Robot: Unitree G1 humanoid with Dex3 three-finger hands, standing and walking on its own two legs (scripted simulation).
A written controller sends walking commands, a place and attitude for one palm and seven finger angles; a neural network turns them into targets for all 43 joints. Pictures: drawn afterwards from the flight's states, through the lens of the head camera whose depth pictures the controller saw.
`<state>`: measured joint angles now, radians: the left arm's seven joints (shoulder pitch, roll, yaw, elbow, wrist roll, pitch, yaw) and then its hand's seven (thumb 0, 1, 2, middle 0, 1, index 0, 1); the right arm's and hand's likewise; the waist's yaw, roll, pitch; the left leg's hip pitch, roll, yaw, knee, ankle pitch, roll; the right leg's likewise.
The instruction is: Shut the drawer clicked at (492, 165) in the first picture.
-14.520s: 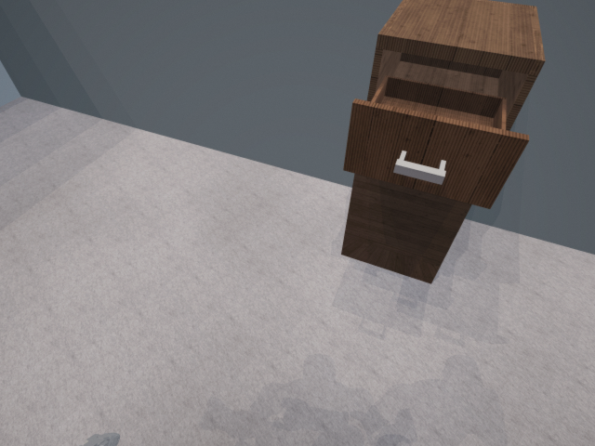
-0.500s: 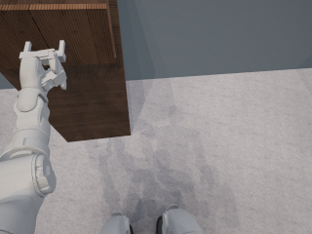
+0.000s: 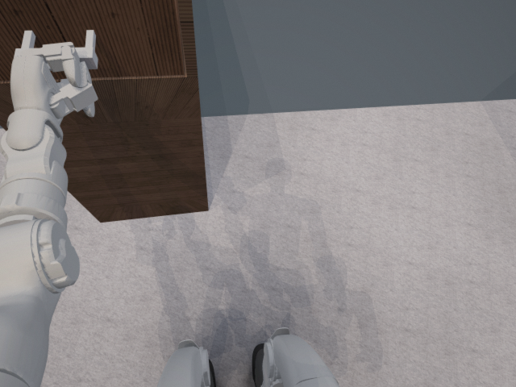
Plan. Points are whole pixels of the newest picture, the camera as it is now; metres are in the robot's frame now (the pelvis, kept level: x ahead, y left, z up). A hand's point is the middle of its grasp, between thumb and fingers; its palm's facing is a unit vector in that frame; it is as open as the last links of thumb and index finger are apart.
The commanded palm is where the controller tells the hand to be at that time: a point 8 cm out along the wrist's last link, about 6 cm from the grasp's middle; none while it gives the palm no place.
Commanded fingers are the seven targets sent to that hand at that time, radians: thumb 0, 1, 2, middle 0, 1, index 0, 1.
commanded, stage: push the drawer shut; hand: left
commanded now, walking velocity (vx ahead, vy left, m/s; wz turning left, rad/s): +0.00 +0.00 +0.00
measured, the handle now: (59, 48) +0.61 +0.23 +0.08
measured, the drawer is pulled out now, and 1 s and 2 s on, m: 0.00 0.00 0.00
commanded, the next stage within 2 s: pull the fist back off the drawer in 0.14 s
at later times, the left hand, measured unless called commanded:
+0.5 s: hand (83, 84) +0.54 +0.19 +0.08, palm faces +0.05 -1.00 -0.04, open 3.2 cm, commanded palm +0.54 +0.21 +0.08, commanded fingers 0.00 0.90 0.90 -1.40 -1.60 -1.40 -1.60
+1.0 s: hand (92, 89) +0.54 +0.18 +0.08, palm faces +0.06 -1.00 -0.01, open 3.1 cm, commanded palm +0.51 +0.23 +0.08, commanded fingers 0.00 0.90 0.90 -1.40 -1.60 -1.40 -1.60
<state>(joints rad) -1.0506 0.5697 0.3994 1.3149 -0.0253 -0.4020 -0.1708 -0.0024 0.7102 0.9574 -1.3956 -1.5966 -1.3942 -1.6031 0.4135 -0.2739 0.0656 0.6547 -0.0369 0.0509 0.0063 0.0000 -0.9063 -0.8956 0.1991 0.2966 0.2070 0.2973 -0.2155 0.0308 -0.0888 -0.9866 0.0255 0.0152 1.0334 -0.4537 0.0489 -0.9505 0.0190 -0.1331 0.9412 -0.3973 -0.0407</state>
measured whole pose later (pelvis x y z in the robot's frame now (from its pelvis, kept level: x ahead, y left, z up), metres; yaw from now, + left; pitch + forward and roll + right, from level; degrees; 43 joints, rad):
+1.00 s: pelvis +0.01 +0.01 +0.01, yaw -2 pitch +22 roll -3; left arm -0.91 0.50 0.42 1.17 -0.06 -0.39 -0.16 0.00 0.84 0.91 -1.40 -1.60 -1.39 -1.60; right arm 0.42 -0.27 0.06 0.60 -0.03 0.06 0.02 0.00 -0.91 -0.90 0.20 0.30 0.21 0.30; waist -0.20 0.03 -0.10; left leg -0.92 0.03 0.05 0.99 -0.46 0.06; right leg -0.90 0.03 -0.09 0.91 -0.39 -0.03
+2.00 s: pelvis +0.03 -0.01 +0.07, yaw +0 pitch -3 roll +0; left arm 0.25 0.31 0.20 -0.15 -0.08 -0.07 0.09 0.02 0.89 0.90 -1.40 -1.60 -1.40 -1.60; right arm 0.20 -0.24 0.05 0.61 0.03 -0.04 -0.06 0.01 -0.91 -0.90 0.20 0.30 0.21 0.30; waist 0.03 0.07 0.01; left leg -0.10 -0.02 0.04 0.42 -0.27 0.03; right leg -0.11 0.02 -0.07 0.41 -0.24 -0.04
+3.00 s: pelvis +0.00 +0.02 +0.07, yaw +0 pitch +1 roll +0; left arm 0.64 0.41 0.37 -0.55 -0.05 -0.19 0.12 0.02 0.89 0.90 -1.40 -1.59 -1.40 -1.60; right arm 0.21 -0.23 -0.02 0.55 0.01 0.00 -0.07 0.01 -0.91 -0.90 0.20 0.30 0.20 0.30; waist 0.00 0.01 0.02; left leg -0.26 -0.05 0.06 0.48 -0.23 0.07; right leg -0.28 -0.01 -0.05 0.49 -0.21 0.00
